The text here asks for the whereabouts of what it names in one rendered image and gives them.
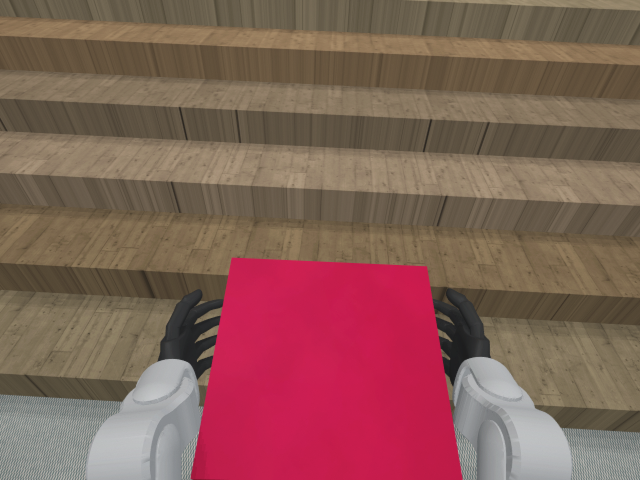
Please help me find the right robot hand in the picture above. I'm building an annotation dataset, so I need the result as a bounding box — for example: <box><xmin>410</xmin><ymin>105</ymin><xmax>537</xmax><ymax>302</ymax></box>
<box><xmin>433</xmin><ymin>288</ymin><xmax>491</xmax><ymax>386</ymax></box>

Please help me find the robot right forearm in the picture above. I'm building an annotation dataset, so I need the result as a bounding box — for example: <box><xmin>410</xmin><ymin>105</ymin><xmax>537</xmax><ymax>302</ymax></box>
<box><xmin>452</xmin><ymin>357</ymin><xmax>573</xmax><ymax>480</ymax></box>

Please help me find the robot left forearm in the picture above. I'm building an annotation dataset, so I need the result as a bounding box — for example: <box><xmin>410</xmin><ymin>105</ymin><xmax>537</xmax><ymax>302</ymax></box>
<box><xmin>85</xmin><ymin>359</ymin><xmax>201</xmax><ymax>480</ymax></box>

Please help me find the carton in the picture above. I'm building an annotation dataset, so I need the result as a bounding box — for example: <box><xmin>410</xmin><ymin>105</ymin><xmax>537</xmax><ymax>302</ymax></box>
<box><xmin>190</xmin><ymin>258</ymin><xmax>463</xmax><ymax>480</ymax></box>

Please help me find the left robot hand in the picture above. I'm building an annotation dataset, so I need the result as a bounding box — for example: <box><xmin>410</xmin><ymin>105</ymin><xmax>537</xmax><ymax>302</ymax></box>
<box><xmin>157</xmin><ymin>289</ymin><xmax>224</xmax><ymax>380</ymax></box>

